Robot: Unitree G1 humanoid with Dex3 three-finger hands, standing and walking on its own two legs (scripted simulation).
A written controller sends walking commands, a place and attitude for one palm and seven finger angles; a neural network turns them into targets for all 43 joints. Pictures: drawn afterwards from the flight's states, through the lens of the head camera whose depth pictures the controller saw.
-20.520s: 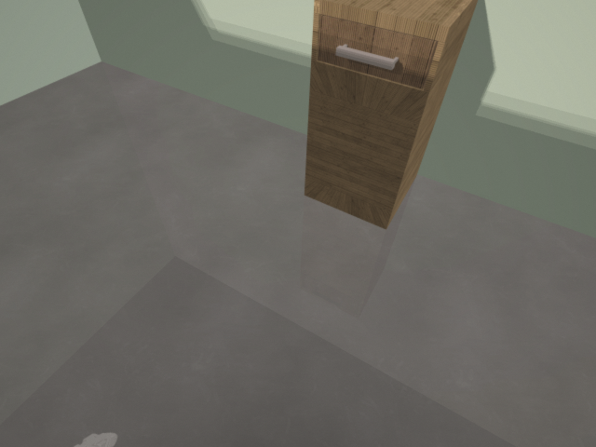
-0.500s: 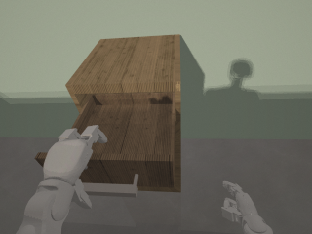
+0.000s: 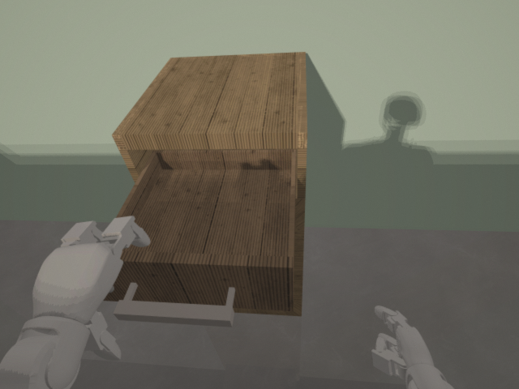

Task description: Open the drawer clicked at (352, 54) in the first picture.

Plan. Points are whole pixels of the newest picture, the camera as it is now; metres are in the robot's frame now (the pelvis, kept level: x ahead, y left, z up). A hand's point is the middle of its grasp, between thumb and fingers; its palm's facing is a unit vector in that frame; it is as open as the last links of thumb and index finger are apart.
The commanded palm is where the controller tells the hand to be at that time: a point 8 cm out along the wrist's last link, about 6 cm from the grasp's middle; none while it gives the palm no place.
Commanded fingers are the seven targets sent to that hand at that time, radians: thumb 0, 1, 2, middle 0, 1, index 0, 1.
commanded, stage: draw the hand back to the body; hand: left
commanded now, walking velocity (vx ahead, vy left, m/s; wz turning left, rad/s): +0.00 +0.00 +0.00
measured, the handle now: (177, 301) +0.25 +0.20 -0.01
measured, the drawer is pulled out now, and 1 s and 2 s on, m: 0.30 0.30 0.30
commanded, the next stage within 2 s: step back with the hand held close in 1.06 s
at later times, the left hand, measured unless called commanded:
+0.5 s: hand (114, 260) +0.21 +0.22 +0.16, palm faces +0.34 -0.87 -0.37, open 11.8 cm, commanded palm +0.16 +0.26 +0.18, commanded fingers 0.00 0.31 0.64 -0.24 -0.68 -0.24 -0.68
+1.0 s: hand (100, 267) +0.20 +0.24 +0.16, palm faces +0.41 -0.82 -0.39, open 7.7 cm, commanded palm +0.15 +0.28 +0.18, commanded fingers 0.00 0.90 0.90 -0.20 -0.30 -0.20 -0.30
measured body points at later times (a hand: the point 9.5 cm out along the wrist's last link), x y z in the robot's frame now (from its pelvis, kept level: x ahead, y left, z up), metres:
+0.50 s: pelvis +0.02 +0.00 +0.00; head +0.01 -0.01 +0.45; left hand +0.19 +0.26 +0.18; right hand +0.21 -0.21 -0.08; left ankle +0.02 +0.13 -0.74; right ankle -0.02 -0.11 -0.74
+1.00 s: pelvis +0.03 -0.01 +0.00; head +0.01 -0.03 +0.45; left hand +0.18 +0.28 +0.18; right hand +0.24 -0.21 -0.07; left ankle +0.02 +0.13 -0.74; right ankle -0.02 -0.11 -0.74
